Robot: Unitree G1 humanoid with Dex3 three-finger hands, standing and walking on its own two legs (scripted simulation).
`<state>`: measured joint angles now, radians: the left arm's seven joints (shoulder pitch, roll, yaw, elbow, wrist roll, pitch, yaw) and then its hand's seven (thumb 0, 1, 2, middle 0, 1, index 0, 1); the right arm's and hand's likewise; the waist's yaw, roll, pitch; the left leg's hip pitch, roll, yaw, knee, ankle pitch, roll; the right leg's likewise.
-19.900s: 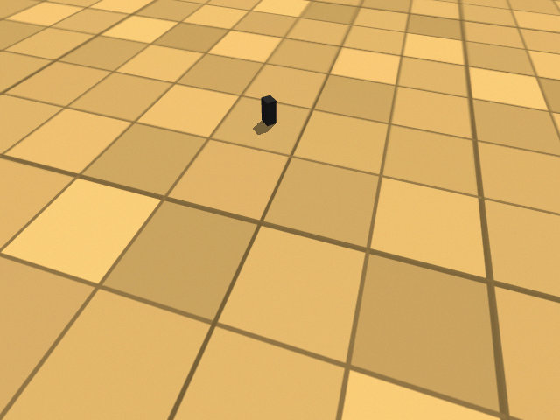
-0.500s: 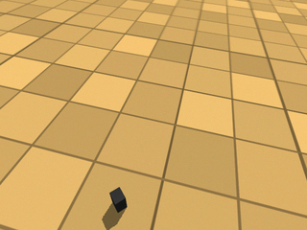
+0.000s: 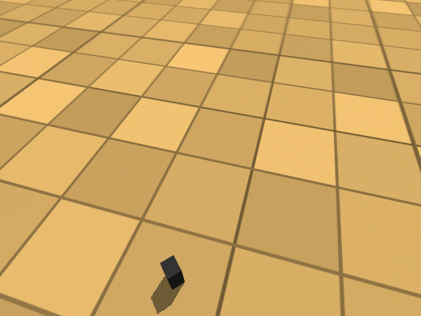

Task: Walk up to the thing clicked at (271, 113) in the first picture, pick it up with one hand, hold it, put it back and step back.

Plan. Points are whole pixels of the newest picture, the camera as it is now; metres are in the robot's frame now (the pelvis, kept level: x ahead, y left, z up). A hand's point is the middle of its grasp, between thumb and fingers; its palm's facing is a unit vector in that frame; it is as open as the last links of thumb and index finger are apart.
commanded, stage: walk up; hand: left
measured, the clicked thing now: (172, 273) +0.42 +0.20 -0.70
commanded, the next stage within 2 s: none
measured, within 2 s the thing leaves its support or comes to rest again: neither
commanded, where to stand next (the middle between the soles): +0.05 +0.00 m, yaw -1 degrees
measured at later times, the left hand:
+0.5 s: hand out of the picture +0.09 +0.26 -0.15, palm faces +0.02 -0.94 -0.33, open 7.4 cm
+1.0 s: hand out of the picture +0.02 +0.30 -0.19, palm faces -0.03 -0.95 -0.31, open 7.4 cm
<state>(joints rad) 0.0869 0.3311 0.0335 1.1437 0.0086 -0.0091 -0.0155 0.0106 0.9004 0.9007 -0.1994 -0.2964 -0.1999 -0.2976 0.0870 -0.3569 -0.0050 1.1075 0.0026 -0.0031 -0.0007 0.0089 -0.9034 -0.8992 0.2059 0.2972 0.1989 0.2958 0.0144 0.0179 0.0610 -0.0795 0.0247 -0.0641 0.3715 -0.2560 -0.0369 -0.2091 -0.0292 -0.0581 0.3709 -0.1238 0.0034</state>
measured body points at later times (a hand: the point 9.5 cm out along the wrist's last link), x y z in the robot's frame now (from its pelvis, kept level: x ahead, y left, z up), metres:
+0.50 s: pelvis +0.00 +0.00 +0.00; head +0.02 +0.00 +0.45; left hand +0.09 +0.31 -0.13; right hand +0.06 -0.30 -0.14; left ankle -0.03 +0.15 -0.74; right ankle +0.05 -0.12 -0.74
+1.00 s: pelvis -0.08 +0.04 -0.01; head -0.02 +0.08 +0.43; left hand +0.02 +0.35 -0.16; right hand -0.03 -0.28 -0.11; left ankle -0.08 +0.14 -0.74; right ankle -0.10 -0.11 -0.68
